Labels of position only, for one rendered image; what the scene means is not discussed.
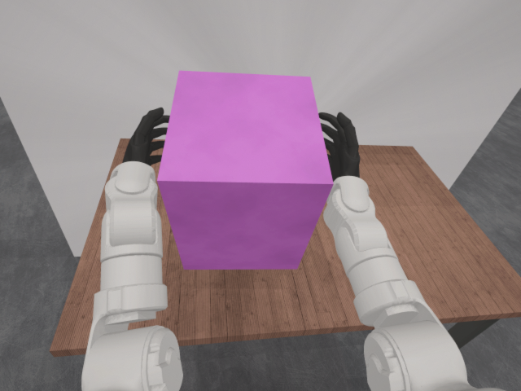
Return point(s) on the robot left hand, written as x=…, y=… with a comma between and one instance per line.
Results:
x=140, y=145

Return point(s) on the robot right upper arm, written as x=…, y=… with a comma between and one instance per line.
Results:
x=418, y=356

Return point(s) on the robot right hand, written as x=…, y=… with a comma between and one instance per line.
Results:
x=344, y=157

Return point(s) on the robot left forearm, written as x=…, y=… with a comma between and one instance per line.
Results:
x=131, y=288

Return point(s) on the robot left upper arm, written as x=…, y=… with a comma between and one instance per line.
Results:
x=141, y=359

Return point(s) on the carton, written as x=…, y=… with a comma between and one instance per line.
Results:
x=244, y=174

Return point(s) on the table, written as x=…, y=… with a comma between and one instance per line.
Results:
x=460, y=273

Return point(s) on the robot right forearm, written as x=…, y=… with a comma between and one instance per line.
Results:
x=383, y=294

